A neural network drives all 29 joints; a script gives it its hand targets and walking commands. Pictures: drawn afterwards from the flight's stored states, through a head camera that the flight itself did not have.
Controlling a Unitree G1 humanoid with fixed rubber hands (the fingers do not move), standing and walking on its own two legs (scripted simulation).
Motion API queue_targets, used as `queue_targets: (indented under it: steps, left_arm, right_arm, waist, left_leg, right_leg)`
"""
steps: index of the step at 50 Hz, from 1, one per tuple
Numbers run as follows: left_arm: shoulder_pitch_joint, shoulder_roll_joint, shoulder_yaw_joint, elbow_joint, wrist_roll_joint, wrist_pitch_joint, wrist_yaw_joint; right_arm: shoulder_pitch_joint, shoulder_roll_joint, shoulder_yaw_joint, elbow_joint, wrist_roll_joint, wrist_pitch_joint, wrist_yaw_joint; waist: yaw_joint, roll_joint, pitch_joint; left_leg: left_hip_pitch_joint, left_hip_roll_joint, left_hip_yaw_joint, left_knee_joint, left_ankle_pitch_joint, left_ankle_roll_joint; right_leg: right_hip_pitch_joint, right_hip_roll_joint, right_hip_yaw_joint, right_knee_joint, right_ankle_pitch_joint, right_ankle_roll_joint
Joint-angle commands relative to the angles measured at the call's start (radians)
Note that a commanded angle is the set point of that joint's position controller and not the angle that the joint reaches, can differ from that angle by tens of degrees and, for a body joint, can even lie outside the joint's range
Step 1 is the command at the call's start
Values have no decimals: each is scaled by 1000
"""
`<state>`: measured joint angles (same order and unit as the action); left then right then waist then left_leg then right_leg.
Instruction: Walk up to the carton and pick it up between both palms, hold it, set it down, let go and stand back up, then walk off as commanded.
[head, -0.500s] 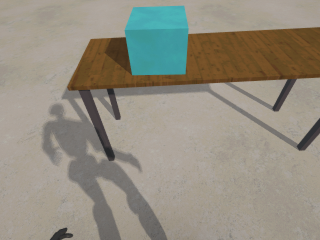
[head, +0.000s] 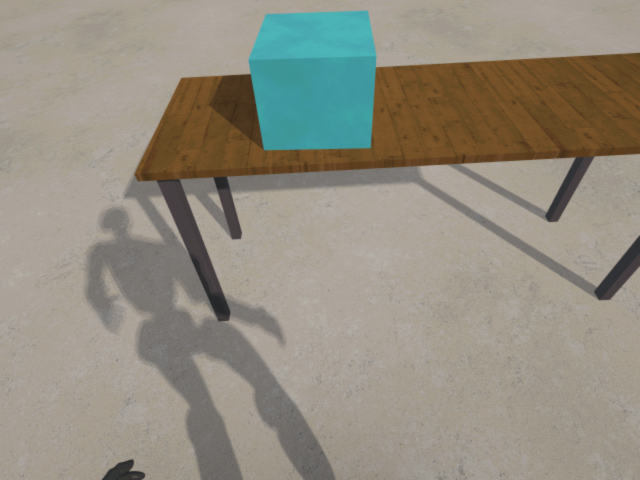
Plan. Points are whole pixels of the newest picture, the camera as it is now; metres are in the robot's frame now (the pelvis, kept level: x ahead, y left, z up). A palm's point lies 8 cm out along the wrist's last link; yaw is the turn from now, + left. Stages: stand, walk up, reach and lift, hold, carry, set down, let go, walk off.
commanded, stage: stand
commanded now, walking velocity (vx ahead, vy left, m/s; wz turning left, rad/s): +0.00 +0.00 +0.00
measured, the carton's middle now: (316, 79) +1.02 +0.02 +0.05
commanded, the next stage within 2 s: none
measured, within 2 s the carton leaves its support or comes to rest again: neither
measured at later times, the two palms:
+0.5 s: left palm out of the picture +0.11 +0.31 -0.08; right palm out of the picture +0.07 -0.30 -0.11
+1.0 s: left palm out of the picture +0.11 +0.31 -0.09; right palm out of the picture +0.07 -0.30 -0.11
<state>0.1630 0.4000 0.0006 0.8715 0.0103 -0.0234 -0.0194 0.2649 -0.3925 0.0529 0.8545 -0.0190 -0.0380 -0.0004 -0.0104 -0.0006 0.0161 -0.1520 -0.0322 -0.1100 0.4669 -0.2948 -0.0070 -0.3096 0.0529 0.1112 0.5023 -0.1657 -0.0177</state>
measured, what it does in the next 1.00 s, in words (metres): stands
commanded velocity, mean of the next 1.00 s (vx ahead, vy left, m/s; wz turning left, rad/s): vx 0.00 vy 0.00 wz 0.00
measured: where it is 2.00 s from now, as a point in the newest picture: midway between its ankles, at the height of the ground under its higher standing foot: outside the picture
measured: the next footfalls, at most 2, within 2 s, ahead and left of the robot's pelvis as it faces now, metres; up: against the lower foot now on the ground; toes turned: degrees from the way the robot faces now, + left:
none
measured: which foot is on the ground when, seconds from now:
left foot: down 0.00-1.00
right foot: down 0.00-1.00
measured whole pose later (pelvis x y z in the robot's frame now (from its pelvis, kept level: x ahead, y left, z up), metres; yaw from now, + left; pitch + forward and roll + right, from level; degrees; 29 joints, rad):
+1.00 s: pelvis +0.00 +0.00 +0.00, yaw +0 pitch -1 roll +1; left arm 0.16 0.40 0.00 0.89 0.01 -0.02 -0.02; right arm 0.26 -0.40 0.05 0.87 -0.02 -0.03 0.00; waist -0.01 0.00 0.02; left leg -0.15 -0.03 -0.11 0.46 -0.29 -0.01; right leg -0.30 0.05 0.11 0.49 -0.16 -0.02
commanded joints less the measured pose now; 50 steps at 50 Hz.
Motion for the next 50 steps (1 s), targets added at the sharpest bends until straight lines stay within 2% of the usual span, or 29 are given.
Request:
queue_targets:
  steps: [1, 2, 3, 4, 9, 10, 11, 12, 15, 17, 18, 20, 21, 23, 24, 25, 26, 27, 28, 29, 31, 35, 37, 38, 40, 41, 44, 47, 50]
  left_arm:
    - [-68, 173, 49, 4, -6, -31, 16]
    - [-46, 178, 49, 18, -14, -27, 16]
    - [-54, 181, 46, 15, -6, -29, 19]
    - [-43, 168, 46, 15, -12, -27, 19]
    - [-48, 179, 49, 16, -7, -26, 18]
    - [-45, 168, 46, 16, -15, -25, 20]
    - [-62, 176, 49, 15, -8, -26, 20]
    - [-71, 165, 44, 11, -10, -24, 16]
    - [-44, 179, 43, 24, -7, -24, 17]
    - [-49, 180, 50, 11, -6, -24, 19]
    - [-45, 183, 46, 15, -9, -25, 21]
    - [-44, 186, 48, 19, -12, -23, 20]
    - [-60, 187, 51, 15, -8, -24, 19]
    - [-48, 181, 50, 18, -8, -20, 18]
    - [-50, 180, 48, 16, -10, -20, 19]
    - [-59, 187, 48, 18, -12, -21, 20]
    - [-51, 191, 52, 25, -5, -25, 22]
    - [-57, 202, 54, 20, -7, -20, 23]
    - [-52, 186, 49, 19, -9, -19, 20]
    - [-33, 182, 47, 24, -14, -21, 19]
    - [-42, 178, 45, 25, -12, -22, 19]
    - [-66, 175, 48, 22, -9, -25, 17]
    - [-50, 191, 52, 19, -9, -21, 21]
    - [-49, 185, 50, 18, -7, -21, 18]
    - [-40, 172, 47, 30, -10, -25, 19]
    - [-50, 178, 46, 20, -6, -20, 22]
    - [-72, 171, 41, 25, -6, -23, 19]
    - [-45, 161, 46, 24, -10, -20, 22]
    - [-57, 172, 49, 19, -10, -21, 17]
  right_arm:
    - [-35, -192, -89, 17, 12, -4, -9]
    - [-54, -198, -91, 18, 8, -5, -11]
    - [-26, -189, -90, 17, 12, -1, -8]
    - [-18, -211, -90, 29, 11, -3, -10]
    - [-18, -185, -90, 23, 16, -3, -6]
    - [-21, -203, -91, 29, 9, -4, -7]
    - [-26, -180, -83, 27, 10, -2, -9]
    - [-32, -194, -85, 26, 8, -5, -8]
    - [-48, -199, -88, 18, 10, -8, -8]
    - [-16, -195, -88, 34, 11, -3, -11]
    - [-24, -180, -87, 28, 13, -1, -6]
    - [-30, -177, -88, 34, 13, 5, -8]
    - [-24, -186, -84, 25, 12, 5, -10]
    - [-37, -196, -88, 34, 15, 1, -7]
    - [-30, -196, -86, 30, 13, 2, -5]
    - [-21, -181, -89, 31, 18, 1, -7]
    - [-11, -194, -90, 43, 7, -1, -10]
    - [-19, -196, -91, 41, 6, 1, -8]
    - [-30, -204, -92, 41, 9, 2, -7]
    - [-20, -209, -92, 36, 12, 0, -9]
    - [-37, -199, -94, 32, 8, -8, -2]
    - [-23, -188, -88, 38, 10, -5, -5]
    - [-37, -183, -87, 31, 14, -2, -8]
    - [-51, -191, -87, 37, 16, -1, -9]
    - [-31, -183, -84, 33, 18, -3, -8]
    - [-31, -189, -87, 30, 15, 0, -9]
    - [-38, -195, -86, 34, 7, 0, -8]
    - [-44, -198, -88, 28, 4, -1, -10]
    - [-42, -174, -80, 27, 16, -6, -6]
  waist:
    - [-1, 24, -80]
    - [17, -3, -58]
    - [3, -25, -61]
    - [18, 9, -57]
    - [4, -17, -61]
    - [11, 16, -68]
    - [7, -9, -57]
    - [9, 20, -59]
    - [11, -5, -66]
    - [12, 6, -47]
    - [5, -11, -54]
    - [9, -6, -56]
    - [-2, 4, -54]
    - [16, -8, -47]
    - [5, 2, -58]
    - [5, -27, -31]
    - [6, -19, -25]
    - [10, -41, -32]
    - [16, -28, -55]
    - [13, 26, -51]
    - [14, 8, -43]
    - [2, -1, -80]
    - [11, 0, -70]
    - [17, -5, -74]
    - [12, -1, -70]
    - [2, -20, -93]
    - [-6, 3, -41]
    - [21, 18, -43]
    - [10, 22, -49]
  left_leg:
    - [-45, 102, -33, -115, 132, 47]
    - [-56, 106, -42, -111, 128, 53]
    - [-41, 97, -34, -117, 112, 48]
    - [-52, 98, -36, -117, 92, 52]
    - [-44, 85, -29, -100, 109, 47]
    - [-42, 93, -28, -104, 107, 54]
    - [-49, 97, -28, -108, 118, 49]
    - [-45, 106, -38, -118, 111, 48]
    - [-42, 103, -32, -117, 110, 48]
    - [-42, 93, -25, -107, 118, 47]
    - [-45, 98, -28, -107, 115, 49]
    - [-50, 91, -21, -102, 74, 55]
    - [-42, 85, -20, -96, 81, 50]
    - [-45, 92, -25, -103, 71, 51]
    - [-44, 93, -35, -102, 80, 51]
    - [-65, 86, -28, -87, 77, 51]
    - [-58, 88, -27, -97, 64, 52]
    - [-57, 88, -29, -108, 82, 53]
    - [-39, 87, -31, -111, 87, 47]
    - [-34, 92, -31, -115, 75, 53]
    - [-53, 95, -38, -122, 93, 50]
    - [-32, 101, -26, -111, 137, 48]
    - [-42, 102, -29, -102, 156, 42]
    - [-27, 102, -23, -107, 156, 40]
    - [-31, 93, -24, -100, 127, 48]
    - [-23, 93, -20, -94, 124, 45]
    - [-43, 103, -31, -116, 104, 53]
    - [-72, 112, -44, -135, 100, 55]
    - [-70, 109, -39, -134, 94, 48]
  right_leg:
    - [190, -143, 101, -96, 90, -33]
    - [181, -142, 100, -106, 97, -37]
    - [179, -140, 89, -101, 75, -33]
    - [184, -154, 114, -109, 62, -42]
    - [177, -145, 113, -118, 33, -32]
    - [182, -155, 126, -119, 51, -38]
    - [165, -148, 114, -110, 69, -38]
    - [166, -141, 98, -99, 80, -39]
    - [189, -145, 89, -98, 127, -34]
    - [171, -143, 106, -108, 70, -35]
    - [170, -141, 92, -108, 76, -35]
    - [173, -152, 125, -129, 46, -38]
    - [161, -156, 133, -137, 7, -38]
    - [159, -148, 122, -137, -5, -34]
    - [151, -153, 122, -136, -5, -39]
    - [155, -149, 127, -154, -31, -33]
    - [154, -157, 132, -149, -26, -36]
    - [160, -158, 125, -139, 8, -42]
    - [160, -145, 119, -134, -5, -36]
    - [161, -150, 124, -131, 12, -37]
    - [177, -136, 92, -112, 46, -31]
    - [196, -142, 97, -100, 104, -32]
    - [192, -145, 98, -103, 131, -34]
    - [194, -140, 83, -98, 132, -28]
    - [189, -150, 110, -113, 93, -36]
    - [200, -143, 94, -117, 83, -30]
    - [158, -152, 106, -118, 77, -38]
    - [194, -141, 93, -92, 111, -38]
    - [185, -140, 96, -98, 109, -40]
